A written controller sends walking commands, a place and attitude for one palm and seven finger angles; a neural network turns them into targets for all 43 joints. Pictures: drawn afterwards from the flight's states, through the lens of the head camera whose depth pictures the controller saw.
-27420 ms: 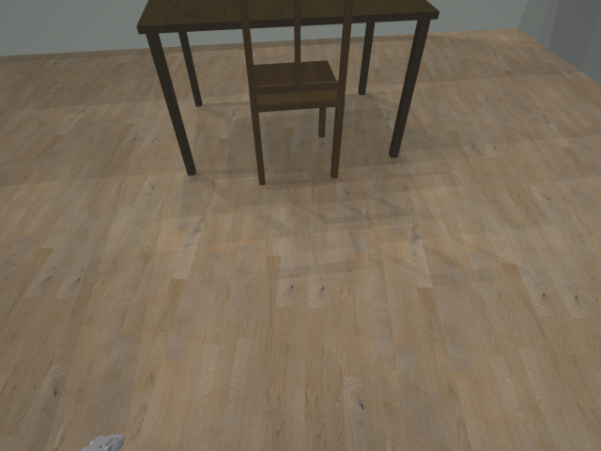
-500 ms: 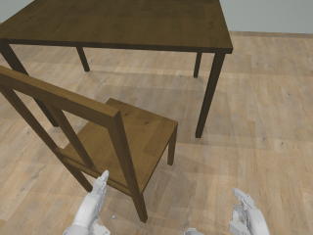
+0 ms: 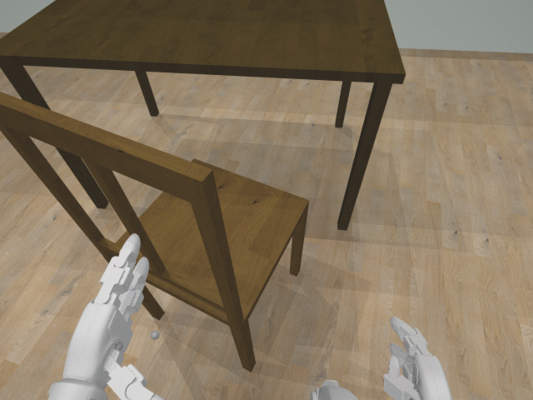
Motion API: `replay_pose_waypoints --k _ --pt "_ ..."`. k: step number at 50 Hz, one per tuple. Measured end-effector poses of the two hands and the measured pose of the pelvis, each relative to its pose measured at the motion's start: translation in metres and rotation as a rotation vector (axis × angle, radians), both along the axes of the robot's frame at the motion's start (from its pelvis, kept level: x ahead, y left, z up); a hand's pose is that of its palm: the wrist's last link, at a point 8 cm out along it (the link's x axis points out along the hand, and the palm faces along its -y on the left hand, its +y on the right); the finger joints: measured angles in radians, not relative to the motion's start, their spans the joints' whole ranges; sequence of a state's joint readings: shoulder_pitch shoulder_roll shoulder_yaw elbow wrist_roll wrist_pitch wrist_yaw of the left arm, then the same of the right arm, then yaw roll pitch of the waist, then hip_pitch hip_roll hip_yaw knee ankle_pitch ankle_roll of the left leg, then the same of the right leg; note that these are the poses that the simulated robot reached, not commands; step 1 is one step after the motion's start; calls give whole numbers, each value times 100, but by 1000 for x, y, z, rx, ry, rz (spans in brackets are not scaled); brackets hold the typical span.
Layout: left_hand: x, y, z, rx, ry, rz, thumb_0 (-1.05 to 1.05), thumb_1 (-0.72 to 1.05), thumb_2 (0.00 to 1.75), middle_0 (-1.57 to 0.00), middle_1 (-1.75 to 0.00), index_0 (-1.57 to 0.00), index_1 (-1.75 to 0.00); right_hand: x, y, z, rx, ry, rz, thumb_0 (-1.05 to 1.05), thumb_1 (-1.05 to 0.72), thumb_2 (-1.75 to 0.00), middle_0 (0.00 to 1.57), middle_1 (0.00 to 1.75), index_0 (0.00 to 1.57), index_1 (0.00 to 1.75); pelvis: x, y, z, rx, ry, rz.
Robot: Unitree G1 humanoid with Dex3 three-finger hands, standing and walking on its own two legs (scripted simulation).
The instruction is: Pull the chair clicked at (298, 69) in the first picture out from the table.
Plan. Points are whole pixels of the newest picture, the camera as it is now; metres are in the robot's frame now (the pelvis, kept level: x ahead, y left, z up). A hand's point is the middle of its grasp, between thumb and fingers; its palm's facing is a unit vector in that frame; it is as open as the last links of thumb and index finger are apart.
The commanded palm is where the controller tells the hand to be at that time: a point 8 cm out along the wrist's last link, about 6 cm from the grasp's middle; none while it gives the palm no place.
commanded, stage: draw the hand back to the body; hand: left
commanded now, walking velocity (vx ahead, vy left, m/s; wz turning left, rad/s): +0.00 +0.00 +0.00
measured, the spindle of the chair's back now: (133, 225) +0.41 +0.27 -0.01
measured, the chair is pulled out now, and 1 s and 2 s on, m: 0.41 0.41 0.41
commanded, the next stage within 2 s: step back with the hand held close in 1.14 s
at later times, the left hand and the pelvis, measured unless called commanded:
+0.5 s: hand (56, 280) +0.22 +0.23 +0.17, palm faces +0.33 -0.85 -0.41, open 13.1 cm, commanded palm +0.17 +0.28 +0.19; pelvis +0.04 +0.00 +0.05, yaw +0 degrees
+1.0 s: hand out of the picture +0.23 +0.27 +0.23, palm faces +0.45 -0.79 -0.41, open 7.6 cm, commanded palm +0.18 +0.31 +0.24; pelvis +0.04 +0.01 +0.06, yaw -1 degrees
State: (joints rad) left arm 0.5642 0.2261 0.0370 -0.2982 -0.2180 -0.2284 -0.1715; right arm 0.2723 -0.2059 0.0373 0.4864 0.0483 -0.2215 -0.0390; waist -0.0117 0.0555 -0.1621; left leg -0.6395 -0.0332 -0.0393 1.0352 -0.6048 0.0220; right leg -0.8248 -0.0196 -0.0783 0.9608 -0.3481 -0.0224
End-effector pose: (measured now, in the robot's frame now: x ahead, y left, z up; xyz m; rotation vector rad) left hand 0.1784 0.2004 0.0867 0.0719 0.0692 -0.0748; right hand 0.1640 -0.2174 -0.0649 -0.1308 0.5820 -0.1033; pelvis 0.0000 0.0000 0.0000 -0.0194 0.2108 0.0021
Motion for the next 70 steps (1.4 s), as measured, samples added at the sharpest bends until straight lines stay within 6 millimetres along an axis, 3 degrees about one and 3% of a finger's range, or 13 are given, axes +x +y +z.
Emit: replay_pose_waypoints --k 4,7,16,31,41,53,64,70 --pt "-1 13 22 16 -60 43 -1 -51 22 -1 -1 -1 -1 2 -3 10 -12 -11 7 2 -91 -90 20 30 20 30 4 -2 9 -5 -20 10" --pt "-1 23 32 143 -33 123 -1 -46 25 -2 -2 -1 -2 4 -8 17 -39 8 -2 2 -91 -90 20 30 20 30 8 -3 16 1 -46 6" --pt "-7 44 65 311 1 318 -1 -19 37 -5 -8 -5 -7 15 -16 33 -70 38 -31 2 -91 -90 20 30 20 30 24 -1 38 3 -124 7" --pt "6 77 131 415 -200 431 0 34 63 -13 -19 -13 -18 44 1 46 -31 19 27 2 -91 -90 20 30 20 30 41 3 57 -2 -214 -1" --pt "8 103 168 466 -333 501 1 69 80 -18 -26 -18 -25 46 7 48 -35 42 52 2 -91 -90 20 30 20 30 41 6 62 -6 -240 -5" --pt "7 104 156 430 -296 470 1 87 89 -21 -30 -20 -29 32 6 47 -48 81 35 2 -91 -90 20 30 20 30 38 13 65 -8 -251 -14" --pt "3 108 161 423 -331 486 1 89 90 -21 -30 -21 -30 26 11 48 -40 72 40 2 -91 -90 20 30 20 30 32 14 65 -5 -266 -18" --pt "11 114 173 496 -395 468 1 89 90 -21 -30 -21 -30 19 9 50 -44 92 31 2 -91 -90 20 30 20 30 24 13 64 -1 -240 -38"
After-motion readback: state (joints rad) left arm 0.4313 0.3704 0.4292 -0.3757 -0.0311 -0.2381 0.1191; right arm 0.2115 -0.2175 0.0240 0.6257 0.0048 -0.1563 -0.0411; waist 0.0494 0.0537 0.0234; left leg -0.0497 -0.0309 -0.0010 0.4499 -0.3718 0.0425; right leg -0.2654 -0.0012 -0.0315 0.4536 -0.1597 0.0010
